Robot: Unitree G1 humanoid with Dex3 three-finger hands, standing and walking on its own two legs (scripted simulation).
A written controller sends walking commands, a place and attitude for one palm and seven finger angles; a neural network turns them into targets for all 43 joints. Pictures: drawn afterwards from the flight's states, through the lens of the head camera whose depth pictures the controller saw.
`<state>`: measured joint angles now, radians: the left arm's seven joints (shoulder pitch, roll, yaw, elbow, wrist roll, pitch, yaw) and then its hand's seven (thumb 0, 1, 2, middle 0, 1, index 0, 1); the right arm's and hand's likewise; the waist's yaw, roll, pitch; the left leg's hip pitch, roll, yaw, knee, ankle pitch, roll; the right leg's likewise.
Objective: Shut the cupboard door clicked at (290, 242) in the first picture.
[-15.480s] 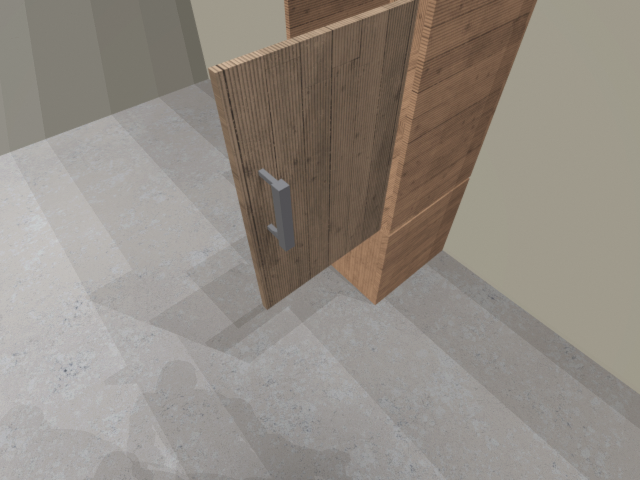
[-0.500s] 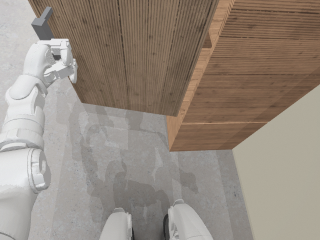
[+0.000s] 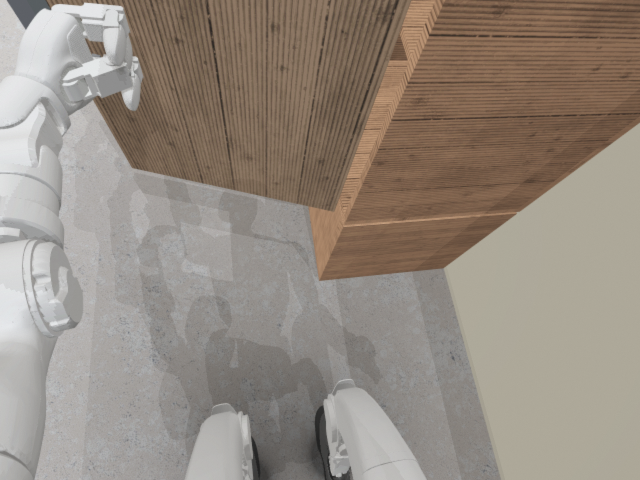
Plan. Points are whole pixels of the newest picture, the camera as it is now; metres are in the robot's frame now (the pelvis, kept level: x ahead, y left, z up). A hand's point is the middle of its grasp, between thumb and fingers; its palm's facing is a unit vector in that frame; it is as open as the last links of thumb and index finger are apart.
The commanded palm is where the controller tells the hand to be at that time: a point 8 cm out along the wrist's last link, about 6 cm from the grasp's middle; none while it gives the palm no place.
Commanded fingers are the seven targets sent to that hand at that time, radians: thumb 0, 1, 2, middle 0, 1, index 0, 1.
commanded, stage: push the door shut along its arc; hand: left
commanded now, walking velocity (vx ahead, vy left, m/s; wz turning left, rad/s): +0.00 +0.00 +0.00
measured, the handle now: (60, 27) +0.63 +0.21 +0.09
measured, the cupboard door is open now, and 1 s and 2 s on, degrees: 72 65 65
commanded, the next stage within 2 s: pull the fist back off the door in 0.48 s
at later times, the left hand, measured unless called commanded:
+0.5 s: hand (155, 41) +0.59 +0.11 +0.10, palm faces -0.38 -0.92 -0.01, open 2.9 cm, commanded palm +0.62 +0.13 +0.10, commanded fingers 0.00 0.90 0.90 -1.30 -1.50 -1.30 -1.50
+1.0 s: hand (173, 39) +0.61 +0.10 +0.10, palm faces +0.02 -1.00 -0.01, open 3.1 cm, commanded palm +0.57 +0.13 +0.10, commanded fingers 0.00 0.90 0.90 -1.30 -1.50 -1.30 -1.50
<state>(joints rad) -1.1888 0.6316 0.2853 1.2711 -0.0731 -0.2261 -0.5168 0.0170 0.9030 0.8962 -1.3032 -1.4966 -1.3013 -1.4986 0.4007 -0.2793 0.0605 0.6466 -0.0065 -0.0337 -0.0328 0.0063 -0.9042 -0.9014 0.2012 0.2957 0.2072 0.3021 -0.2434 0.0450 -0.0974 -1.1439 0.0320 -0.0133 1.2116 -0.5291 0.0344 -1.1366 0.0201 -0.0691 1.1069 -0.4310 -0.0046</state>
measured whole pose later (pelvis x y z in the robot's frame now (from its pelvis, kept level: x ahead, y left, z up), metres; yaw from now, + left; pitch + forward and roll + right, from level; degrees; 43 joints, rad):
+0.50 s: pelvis +0.00 -0.01 -0.01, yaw -1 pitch +30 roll -5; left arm -1.40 0.72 0.24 1.36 -0.01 -0.15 -0.53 -0.01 0.88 0.91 -1.30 -1.50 -1.31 -1.50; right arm 0.40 -0.27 0.08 0.66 -0.02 -0.05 -0.04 0.00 -0.90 -0.90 0.20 0.30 0.21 0.30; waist -0.31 0.05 -0.09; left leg -1.24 0.05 -0.03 1.28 -0.56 0.03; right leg -1.23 0.03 -0.08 1.16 -0.45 -0.01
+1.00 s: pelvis +0.01 -0.01 +0.01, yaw -1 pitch +29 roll -4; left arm -1.23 0.52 0.39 1.29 0.05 -0.28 -0.02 0.02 0.89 0.90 -1.30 -1.50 -1.30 -1.50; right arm 0.50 -0.23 0.06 0.61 -0.08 0.00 0.08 0.00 -0.91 -0.90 0.20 0.30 0.21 0.30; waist -0.30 0.07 -0.11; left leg -1.15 0.04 -0.01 1.17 -0.52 0.02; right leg -1.15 0.04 -0.06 1.07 -0.42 -0.01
